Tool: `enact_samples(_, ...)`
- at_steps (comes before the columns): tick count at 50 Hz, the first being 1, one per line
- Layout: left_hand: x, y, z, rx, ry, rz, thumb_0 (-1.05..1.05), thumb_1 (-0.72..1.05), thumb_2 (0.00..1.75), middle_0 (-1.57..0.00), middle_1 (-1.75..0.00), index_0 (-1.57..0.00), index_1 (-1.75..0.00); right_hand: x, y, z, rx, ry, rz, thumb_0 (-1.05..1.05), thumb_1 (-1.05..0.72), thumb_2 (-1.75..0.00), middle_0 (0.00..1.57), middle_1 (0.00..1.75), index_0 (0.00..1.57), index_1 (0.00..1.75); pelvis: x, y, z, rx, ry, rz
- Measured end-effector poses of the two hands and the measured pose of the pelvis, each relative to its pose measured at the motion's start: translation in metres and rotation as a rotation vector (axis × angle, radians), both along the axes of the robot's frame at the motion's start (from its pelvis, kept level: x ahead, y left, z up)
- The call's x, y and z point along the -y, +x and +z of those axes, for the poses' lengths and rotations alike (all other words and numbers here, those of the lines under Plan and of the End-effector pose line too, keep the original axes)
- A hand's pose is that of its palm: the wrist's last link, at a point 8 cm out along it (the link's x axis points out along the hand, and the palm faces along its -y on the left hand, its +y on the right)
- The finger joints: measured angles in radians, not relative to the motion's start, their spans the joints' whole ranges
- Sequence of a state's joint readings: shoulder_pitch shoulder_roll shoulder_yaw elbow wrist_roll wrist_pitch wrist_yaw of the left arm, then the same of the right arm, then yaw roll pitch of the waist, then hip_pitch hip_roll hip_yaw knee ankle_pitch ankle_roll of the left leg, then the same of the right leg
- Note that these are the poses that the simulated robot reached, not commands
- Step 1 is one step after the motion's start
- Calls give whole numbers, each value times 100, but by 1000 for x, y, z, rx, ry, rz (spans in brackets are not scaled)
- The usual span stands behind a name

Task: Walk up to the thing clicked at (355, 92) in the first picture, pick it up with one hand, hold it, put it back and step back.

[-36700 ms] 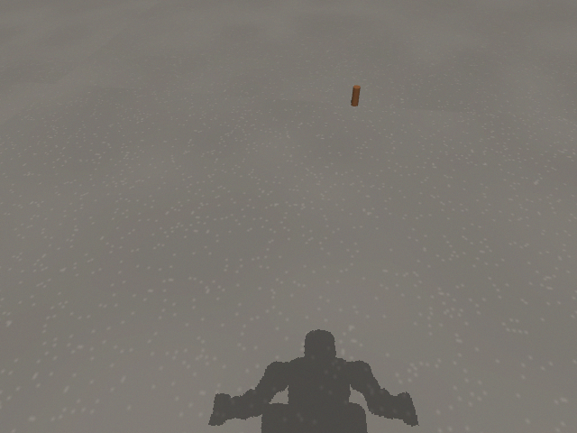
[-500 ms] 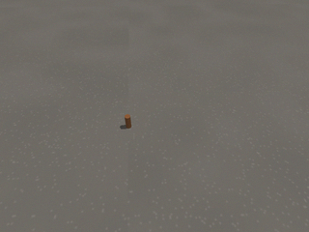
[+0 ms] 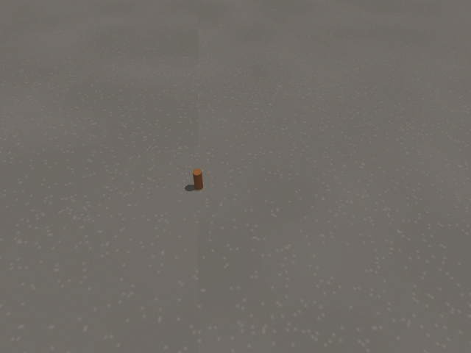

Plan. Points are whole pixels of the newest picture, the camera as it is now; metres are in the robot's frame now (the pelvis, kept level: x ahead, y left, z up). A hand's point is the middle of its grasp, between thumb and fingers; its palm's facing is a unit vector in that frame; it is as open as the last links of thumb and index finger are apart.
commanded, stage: step back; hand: left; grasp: from above
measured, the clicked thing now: (198, 179) +1.02 +0.22 -0.70
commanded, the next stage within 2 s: stand in 0.20 s
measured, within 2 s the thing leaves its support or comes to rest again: neither
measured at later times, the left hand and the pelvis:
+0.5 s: hand out of the picture +0.12 +0.23 -0.14, palm faces -0.02 -0.94 -0.34, open 7.4 cm; pelvis +0.02 -0.02 +0.01, yaw +0 degrees
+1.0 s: hand out of the picture +0.07 +0.24 -0.14, palm faces -0.02 -0.94 -0.34, open 7.4 cm; pelvis +0.00 -0.01 +0.02, yaw +0 degrees
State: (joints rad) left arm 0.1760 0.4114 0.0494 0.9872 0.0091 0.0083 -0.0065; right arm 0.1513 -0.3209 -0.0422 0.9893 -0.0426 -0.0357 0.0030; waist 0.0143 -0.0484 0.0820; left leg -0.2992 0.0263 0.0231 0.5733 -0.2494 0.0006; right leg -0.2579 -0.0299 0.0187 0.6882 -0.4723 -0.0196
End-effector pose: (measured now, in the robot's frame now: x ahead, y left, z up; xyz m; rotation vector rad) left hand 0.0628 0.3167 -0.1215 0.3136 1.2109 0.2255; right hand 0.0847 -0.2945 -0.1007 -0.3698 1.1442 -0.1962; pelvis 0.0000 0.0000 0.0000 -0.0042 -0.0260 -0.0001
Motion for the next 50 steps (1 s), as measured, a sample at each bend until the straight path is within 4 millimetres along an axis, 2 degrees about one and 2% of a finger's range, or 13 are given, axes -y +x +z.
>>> enact_samples(12, 22, 38, 14, 43, 5, -24, 1, 90, 90, -20, -30, -20, -30, 10, 29, -8, 14, 37, -28, 1, -90, -90, 21, 30, 20, 30, 10, 17, 4, 4, 0, -1)
enact_samples(21, 38, 49, 22, 61, -9, -42, 1, 90, 90, -20, -30, -20, -30, 15, 30, -5, 12, 60, -36, 1, -90, -90, 21, 30, 20, 30, 16, 19, 11, 25, 4, 1)
enact_samples(29, 42, 42, 23, 46, -13, -43, 1, 90, 90, -20, -30, -20, -30, 19, 14, -2, -21, 59, -47, 1, -90, -90, 21, 30, 20, 30, 19, 13, 15, 31, 1, -1)
enact_samples(40, 36, 18, 20, -1, -13, -27, 1, 90, 90, -20, -30, -20, -30, 21, -11, -2, -68, 50, -57, 1, -90, -90, 21, 30, 20, 29, 18, 4, 17, 31, 0, -2)
enact_samples(50, 32, 3, 19, -33, -13, -17, 1, 90, 90, -20, -30, -20, -30, 17, -20, -4, -87, 52, -59, 1, -90, -90, 21, 30, 20, 29, 15, 1, 17, 25, -1, -3)
